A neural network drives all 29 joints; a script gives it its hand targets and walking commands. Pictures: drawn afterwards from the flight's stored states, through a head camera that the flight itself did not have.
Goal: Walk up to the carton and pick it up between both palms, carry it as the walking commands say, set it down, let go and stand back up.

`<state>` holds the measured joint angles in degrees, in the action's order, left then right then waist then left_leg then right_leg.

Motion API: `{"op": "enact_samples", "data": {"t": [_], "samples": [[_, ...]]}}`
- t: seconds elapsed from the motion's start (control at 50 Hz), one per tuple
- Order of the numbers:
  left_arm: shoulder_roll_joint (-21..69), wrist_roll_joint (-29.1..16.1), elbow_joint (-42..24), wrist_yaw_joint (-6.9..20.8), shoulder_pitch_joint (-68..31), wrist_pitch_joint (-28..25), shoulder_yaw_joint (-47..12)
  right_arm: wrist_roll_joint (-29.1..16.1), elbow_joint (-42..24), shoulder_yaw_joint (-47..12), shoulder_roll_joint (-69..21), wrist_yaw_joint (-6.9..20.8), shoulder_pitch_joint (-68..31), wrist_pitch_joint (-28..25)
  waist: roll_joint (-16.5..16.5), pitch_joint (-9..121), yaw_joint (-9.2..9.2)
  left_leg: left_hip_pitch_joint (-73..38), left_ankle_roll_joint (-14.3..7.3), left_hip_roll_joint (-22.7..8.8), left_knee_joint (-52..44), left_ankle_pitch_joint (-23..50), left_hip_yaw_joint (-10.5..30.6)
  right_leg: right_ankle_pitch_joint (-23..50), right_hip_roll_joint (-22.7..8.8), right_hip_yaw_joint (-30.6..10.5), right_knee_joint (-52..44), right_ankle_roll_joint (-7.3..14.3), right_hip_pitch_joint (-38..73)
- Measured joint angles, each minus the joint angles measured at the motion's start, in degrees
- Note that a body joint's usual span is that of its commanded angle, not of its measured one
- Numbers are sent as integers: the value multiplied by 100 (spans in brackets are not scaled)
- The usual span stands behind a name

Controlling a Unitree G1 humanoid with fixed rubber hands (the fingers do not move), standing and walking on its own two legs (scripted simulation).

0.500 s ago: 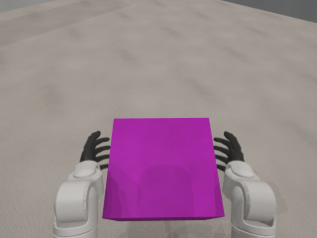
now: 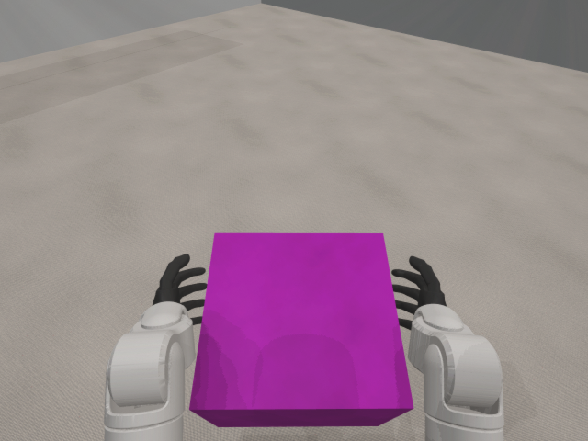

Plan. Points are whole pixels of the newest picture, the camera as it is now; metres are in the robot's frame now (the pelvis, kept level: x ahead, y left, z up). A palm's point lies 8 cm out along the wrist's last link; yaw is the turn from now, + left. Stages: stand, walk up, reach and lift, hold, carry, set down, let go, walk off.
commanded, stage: carry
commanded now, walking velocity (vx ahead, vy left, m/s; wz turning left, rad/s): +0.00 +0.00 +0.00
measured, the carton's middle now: (298, 332) +0.29 -0.01 +0.02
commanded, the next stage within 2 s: none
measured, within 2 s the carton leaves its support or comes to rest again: neither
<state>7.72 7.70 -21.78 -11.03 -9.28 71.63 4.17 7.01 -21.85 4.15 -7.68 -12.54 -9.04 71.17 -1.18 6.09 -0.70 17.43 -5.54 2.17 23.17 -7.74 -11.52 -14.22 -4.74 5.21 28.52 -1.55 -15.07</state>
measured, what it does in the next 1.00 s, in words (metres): stands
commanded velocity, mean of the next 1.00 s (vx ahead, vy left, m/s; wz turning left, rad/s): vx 0.00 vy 0.00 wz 0.00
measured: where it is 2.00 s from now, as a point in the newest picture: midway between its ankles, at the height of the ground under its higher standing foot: outside the picture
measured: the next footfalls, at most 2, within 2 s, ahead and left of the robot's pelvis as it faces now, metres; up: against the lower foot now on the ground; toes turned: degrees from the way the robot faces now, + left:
none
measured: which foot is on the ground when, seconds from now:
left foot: down 0.00-1.00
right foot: down 0.00-1.00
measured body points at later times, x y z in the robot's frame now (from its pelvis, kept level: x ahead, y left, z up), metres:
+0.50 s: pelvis +0.00 -0.02 +0.00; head -0.03 -0.02 +0.45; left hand +0.28 +0.14 +0.08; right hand +0.29 -0.18 +0.09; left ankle +0.06 +0.05 -0.74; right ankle +0.01 -0.14 -0.74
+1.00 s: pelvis +0.01 -0.03 +0.00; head -0.01 -0.02 +0.45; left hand +0.30 +0.13 +0.06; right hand +0.30 -0.18 +0.07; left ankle +0.06 +0.05 -0.74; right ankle +0.01 -0.14 -0.74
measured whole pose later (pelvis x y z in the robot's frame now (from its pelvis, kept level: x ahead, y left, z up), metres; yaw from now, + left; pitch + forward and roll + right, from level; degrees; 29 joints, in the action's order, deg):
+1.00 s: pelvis +0.01 -0.03 +0.00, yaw +0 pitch +2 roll +0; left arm 7.7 8.8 -7.9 -10.1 -9.0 57.4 5.8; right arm 8.2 -7.2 5.8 -7.7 -10.4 -9.5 56.9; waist -0.6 6.5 0.1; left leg 20.8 -3.8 -1.0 28.4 -10.4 -9.5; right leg -15.9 -1.0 4.9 29.7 0.5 -16.2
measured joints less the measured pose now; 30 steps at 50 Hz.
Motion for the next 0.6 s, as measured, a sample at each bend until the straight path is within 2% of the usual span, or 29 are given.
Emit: {"op": "enact_samples", "data": {"t": [0.32, 0.46, 0.6], "samples": [[-4, -30, 24, -26, 27, -21, 34, 42, 78, -35, -1, 27, -19, -25, 93, 10, 146, 109, 40, -120, 71, 45, 85, 84, 192, -49, -97, 57, -6], [29, 130, 866, 84, -204, -490, 187, 169, 897, 157, -31, 122, -237, -488, 123, 66, 76, 197, 88, -217, 237, -48, 121, 32, 284, -43, -56, 118, -40], [24, 137, 934, 101, -171, -842, 168, 126, 963, 164, -27, 108, -215, -829, 110, 10, 10, 276, 116, -270, 381, -139, 155, -53, 329, -33, 36, 164, -94]]}}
